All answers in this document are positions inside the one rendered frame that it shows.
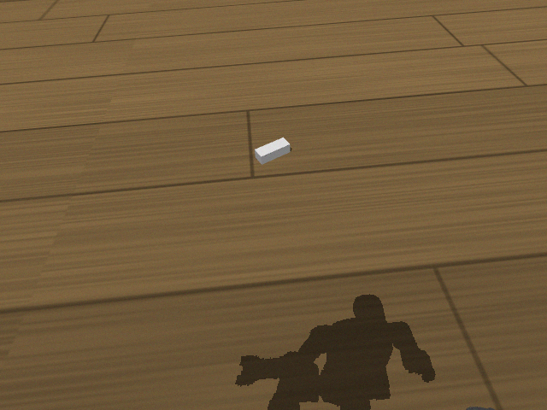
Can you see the carton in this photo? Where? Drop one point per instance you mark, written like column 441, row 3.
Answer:
column 272, row 150

